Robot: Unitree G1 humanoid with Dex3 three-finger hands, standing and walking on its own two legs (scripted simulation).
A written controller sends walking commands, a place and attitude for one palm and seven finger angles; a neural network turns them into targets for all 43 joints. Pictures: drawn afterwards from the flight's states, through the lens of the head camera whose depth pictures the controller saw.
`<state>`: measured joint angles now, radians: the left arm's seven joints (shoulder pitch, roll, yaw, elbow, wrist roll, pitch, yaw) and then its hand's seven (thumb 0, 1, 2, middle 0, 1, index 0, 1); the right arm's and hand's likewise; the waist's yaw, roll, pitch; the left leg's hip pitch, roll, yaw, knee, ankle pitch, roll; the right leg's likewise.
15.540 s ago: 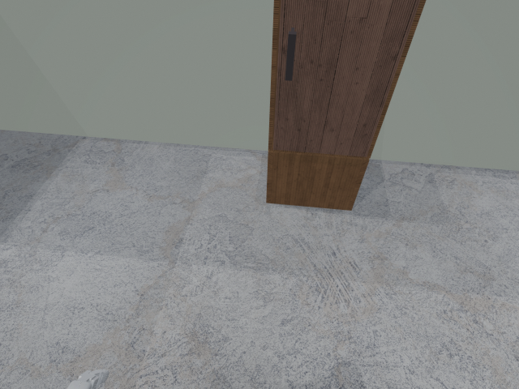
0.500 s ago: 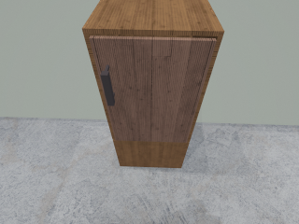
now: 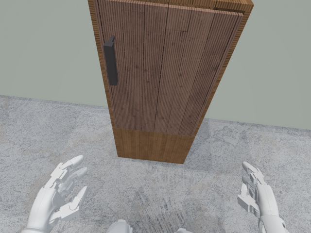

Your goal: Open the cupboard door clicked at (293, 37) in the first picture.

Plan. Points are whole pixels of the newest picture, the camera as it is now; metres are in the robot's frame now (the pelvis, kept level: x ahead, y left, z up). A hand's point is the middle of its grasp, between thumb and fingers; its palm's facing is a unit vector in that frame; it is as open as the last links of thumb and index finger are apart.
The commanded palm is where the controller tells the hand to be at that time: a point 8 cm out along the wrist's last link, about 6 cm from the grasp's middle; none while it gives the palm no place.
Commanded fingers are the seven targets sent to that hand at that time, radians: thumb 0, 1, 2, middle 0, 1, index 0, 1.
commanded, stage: raise the hand with hooked fingers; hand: left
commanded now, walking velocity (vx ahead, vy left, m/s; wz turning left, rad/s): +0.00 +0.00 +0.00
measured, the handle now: (113, 61) +0.59 +0.19 +0.10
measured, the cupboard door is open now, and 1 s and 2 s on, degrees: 0 0 0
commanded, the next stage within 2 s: move the hooked fingers beside the handle in 1.70 s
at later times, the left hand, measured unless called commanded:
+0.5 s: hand (47, 172) +0.23 +0.26 +0.06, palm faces +0.07 -1.00 -0.05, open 11.5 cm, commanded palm +0.20 +0.30 +0.06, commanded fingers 0.00 -0.17 0.44 -0.28 -0.99 -0.28 -0.99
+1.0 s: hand (30, 150) +0.26 +0.30 +0.08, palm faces +0.01 -1.00 -0.03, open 13.8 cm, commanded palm +0.24 +0.35 +0.10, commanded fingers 0.00 -0.50 0.30 -0.30 -1.20 -0.30 -1.20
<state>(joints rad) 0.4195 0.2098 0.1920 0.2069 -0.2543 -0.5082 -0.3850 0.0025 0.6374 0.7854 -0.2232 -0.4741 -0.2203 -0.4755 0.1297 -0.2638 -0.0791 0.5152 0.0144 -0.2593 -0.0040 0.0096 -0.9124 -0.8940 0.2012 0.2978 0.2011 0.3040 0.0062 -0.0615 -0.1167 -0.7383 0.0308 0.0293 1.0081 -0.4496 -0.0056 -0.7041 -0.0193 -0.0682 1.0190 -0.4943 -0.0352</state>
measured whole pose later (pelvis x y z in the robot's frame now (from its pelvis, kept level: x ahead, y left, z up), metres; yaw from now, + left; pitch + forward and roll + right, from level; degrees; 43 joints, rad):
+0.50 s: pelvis -0.01 +0.01 +0.00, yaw +0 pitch +11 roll -2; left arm 0.30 0.31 0.36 0.11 -0.37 -0.32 -0.36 0.00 0.05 0.54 -0.26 -0.85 -0.26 -0.85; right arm 0.34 -0.24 0.00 0.59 0.04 -0.22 -0.07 0.01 -0.91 -0.89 0.21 0.30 0.21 0.30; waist -0.03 0.03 -0.11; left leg -0.77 0.05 0.01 1.02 -0.44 0.01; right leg -0.71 0.00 -0.08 0.97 -0.46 -0.02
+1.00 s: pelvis +0.00 +0.04 +0.02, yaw +1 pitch +8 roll -3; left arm 0.06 0.39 0.36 0.28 -0.33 -0.19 -0.45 -0.01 -0.46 0.32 -0.30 -1.18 -0.30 -1.18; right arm 0.24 -0.25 0.06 0.54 0.05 -0.23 -0.08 0.01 -0.91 -0.89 0.21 0.30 0.21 0.30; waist 0.01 0.03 -0.08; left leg -0.64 0.02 0.01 0.91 -0.41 0.05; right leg -0.55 -0.02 -0.09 0.83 -0.41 0.02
